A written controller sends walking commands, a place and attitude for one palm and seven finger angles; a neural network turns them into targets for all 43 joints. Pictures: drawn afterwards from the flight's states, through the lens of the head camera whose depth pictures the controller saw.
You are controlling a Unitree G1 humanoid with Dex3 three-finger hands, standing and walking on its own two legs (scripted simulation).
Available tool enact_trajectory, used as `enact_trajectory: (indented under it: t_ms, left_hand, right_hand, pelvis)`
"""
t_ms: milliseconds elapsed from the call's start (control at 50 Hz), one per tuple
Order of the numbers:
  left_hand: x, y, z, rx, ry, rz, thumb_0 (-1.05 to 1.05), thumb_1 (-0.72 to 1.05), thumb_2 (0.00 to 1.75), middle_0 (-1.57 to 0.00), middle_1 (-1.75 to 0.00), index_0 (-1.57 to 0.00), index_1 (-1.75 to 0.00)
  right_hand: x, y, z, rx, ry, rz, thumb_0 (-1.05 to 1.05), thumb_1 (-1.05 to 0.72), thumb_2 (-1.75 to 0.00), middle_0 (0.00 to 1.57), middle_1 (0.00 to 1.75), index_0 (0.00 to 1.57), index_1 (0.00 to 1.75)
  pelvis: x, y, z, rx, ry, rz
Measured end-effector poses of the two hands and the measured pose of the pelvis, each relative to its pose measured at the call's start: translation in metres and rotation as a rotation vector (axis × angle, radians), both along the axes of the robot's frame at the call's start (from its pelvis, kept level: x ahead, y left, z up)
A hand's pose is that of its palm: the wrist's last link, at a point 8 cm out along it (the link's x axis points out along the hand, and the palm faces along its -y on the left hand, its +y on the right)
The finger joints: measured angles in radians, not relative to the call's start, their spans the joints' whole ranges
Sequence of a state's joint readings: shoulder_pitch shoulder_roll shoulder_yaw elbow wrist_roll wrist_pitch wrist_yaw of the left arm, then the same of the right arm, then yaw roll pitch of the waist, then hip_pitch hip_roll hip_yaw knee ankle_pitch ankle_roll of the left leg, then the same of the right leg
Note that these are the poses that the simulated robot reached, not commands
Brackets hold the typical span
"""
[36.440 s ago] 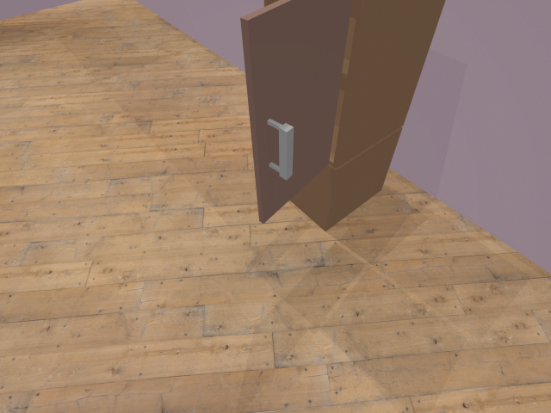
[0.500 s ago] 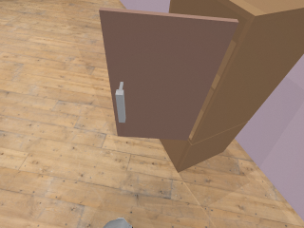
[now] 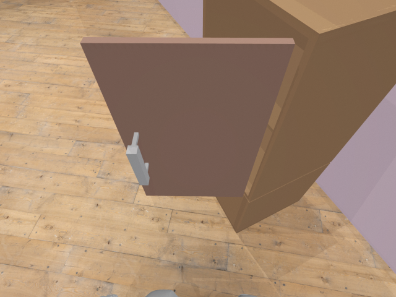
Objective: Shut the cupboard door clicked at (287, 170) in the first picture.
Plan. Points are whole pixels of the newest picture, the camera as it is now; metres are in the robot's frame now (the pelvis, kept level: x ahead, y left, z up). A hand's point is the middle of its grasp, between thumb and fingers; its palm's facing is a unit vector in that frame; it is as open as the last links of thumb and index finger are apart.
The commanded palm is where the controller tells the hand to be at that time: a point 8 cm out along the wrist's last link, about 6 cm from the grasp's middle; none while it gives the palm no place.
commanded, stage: come to a stop and stand still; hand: left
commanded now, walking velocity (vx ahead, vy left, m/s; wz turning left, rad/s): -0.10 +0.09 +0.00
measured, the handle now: (140, 159) +0.43 +0.17 -0.05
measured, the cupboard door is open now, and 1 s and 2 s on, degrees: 63 63 63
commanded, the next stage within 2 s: look again from close up in 1.00 s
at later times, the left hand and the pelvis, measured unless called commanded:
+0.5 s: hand out of the picture +0.00 +0.23 -0.17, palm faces +0.01 -0.97 -0.24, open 7.4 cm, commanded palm none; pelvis -0.03 +0.03 +0.01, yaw -2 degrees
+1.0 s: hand out of the picture -0.08 +0.18 -0.17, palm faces -0.02 -0.99 -0.14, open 7.3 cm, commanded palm none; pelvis -0.06 +0.02 +0.01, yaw -2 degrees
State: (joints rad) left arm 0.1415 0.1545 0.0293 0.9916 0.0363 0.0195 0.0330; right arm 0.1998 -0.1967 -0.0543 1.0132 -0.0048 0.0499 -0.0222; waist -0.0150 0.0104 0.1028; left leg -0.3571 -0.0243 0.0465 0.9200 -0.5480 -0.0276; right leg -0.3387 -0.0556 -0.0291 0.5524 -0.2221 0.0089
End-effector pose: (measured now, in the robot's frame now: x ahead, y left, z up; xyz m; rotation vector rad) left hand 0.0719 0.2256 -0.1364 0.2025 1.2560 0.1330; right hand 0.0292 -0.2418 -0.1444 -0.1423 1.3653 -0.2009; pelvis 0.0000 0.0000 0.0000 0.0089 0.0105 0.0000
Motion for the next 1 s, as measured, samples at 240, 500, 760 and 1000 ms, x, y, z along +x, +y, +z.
enact_trajectory:
  t_ms: [240,500,760,1000]
  left_hand:
    - [-0.024,0.049,-0.014,-0.019,0.024,0.066,0.01,0.91,0.9,-0.2,-0.3,-0.2,-0.3]
    - [-0.074,0.051,0.0,0.019,0.097,0.042,0.01,0.91,0.9,-0.2,-0.3,-0.2,-0.3]
    - [-0.112,0.017,-0.001,-0.036,0.115,0.018,0.01,0.92,0.9,-0.2,-0.3,-0.2,-0.3]
    - [-0.152,0.0,-0.004,-0.079,0.203,0.032,0.01,0.91,0.9,-0.2,-0.3,-0.2,-0.3]
  right_hand:
    - [0.014,0.032,0.026,-0.073,-0.086,0.078,0.0,-0.9,-0.9,0.2,0.29,0.2,0.3]
    - [-0.019,0.05,0.01,0.009,-0.074,0.033,0.0,-0.91,-0.9,0.2,0.29,0.2,0.3]
    - [-0.096,0.04,0.015,0.017,0.036,-0.013,0.0,-0.91,-0.9,0.2,0.29,0.2,0.3]
    - [-0.145,0.048,0.017,0.028,0.139,-0.046,0.0,-0.9,-0.9,0.2,0.29,0.2,0.3]
  pelvis:
    - [-0.011,0.032,0.002,-0.017,-0.01,0.0]
    - [-0.031,0.035,0.005,0.003,-0.002,-0.029]
    - [-0.052,0.023,0.012,-0.003,-0.047,-0.028]
    - [-0.064,0.022,0.013,-0.008,-0.039,-0.03]
